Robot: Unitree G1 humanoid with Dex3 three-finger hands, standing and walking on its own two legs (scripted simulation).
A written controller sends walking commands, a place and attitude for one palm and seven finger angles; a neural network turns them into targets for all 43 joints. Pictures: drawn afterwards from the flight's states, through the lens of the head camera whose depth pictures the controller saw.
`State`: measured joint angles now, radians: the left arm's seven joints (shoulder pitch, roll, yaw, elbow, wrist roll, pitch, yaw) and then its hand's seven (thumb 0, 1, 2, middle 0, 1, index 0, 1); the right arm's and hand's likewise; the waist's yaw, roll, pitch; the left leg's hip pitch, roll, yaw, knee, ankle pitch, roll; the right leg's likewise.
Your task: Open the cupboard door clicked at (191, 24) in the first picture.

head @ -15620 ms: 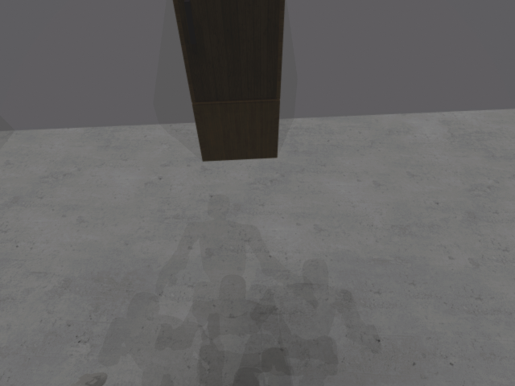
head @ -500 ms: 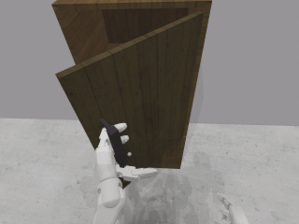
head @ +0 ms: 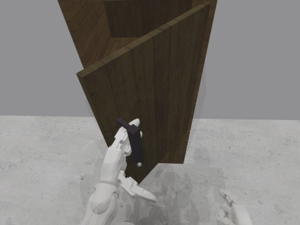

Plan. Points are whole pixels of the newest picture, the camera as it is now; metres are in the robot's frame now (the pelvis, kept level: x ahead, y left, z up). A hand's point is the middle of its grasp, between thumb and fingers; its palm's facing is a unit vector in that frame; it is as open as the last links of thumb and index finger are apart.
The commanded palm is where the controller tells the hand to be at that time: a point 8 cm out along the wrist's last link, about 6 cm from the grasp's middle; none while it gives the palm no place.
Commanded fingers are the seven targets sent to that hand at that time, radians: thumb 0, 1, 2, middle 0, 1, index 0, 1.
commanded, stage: slide the hand sideways off the handle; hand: left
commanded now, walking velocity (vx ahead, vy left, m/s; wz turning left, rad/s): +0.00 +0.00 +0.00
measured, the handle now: (131, 142) +0.31 +0.06 +0.08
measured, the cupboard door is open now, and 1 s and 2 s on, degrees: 51 48 48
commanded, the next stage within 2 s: draw the hand back to the body in 0.96 s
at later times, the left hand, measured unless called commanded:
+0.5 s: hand (121, 176) +0.22 +0.08 +0.07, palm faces -0.05 -1.00 +0.00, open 16.1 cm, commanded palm +0.19 +0.14 +0.07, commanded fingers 0.00 -0.50 0.30 -0.15 -0.30 -0.15 -0.30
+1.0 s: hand (96, 197) +0.18 +0.12 +0.07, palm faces -0.04 -1.00 -0.01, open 16.3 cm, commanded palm +0.16 +0.18 +0.07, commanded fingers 0.00 -0.50 0.30 -0.15 -0.30 -0.15 -0.30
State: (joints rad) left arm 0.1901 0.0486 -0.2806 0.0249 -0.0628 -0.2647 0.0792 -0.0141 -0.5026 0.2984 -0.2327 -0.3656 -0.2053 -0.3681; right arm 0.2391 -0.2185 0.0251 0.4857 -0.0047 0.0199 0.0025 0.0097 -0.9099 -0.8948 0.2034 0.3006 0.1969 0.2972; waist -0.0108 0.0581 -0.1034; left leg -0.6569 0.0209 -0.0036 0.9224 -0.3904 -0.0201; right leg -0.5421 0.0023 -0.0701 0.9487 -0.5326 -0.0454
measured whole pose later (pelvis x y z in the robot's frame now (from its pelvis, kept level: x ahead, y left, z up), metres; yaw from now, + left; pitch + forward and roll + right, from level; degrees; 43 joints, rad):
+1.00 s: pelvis +0.00 +0.00 -0.02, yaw +0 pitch +10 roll -1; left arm 0.63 0.15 -0.06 -0.29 -0.19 -0.35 -0.13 -0.01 -0.50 0.30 -0.15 -0.30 -0.15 -0.30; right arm 0.27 -0.22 0.01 0.41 0.02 -0.05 -0.04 0.01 -0.91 -0.89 0.20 0.30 0.20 0.30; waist 0.01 0.06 -0.14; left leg -0.77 0.03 -0.02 1.04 -0.44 -0.02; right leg -0.63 0.01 -0.08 1.04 -0.58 -0.04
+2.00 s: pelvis +0.02 +0.03 +0.05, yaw -1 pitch -2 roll +0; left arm 0.58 0.32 0.18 -0.43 -0.05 -0.04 0.13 -0.01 0.15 0.58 -0.18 -0.30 -0.18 -0.30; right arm 0.22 -0.22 0.06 0.57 0.01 -0.10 -0.11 0.01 -0.91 -0.89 0.21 0.30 0.20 0.30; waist 0.06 0.06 -0.03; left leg -0.26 0.00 0.03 0.56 -0.27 0.02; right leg -0.13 -0.01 -0.04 0.52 -0.36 0.00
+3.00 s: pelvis +0.01 +0.02 +0.06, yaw -2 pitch -1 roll -1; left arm 0.54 0.38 0.36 -0.43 -0.06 -0.12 0.10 0.01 0.89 0.90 -0.21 -0.30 -0.21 -0.30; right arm 0.15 -0.24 0.00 0.57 0.01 0.01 -0.08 0.01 -0.91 -0.89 0.21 0.30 0.20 0.30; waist 0.02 0.07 0.02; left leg -0.24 0.04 0.04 0.44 -0.19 0.00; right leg -0.11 0.03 -0.02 0.39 -0.26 -0.02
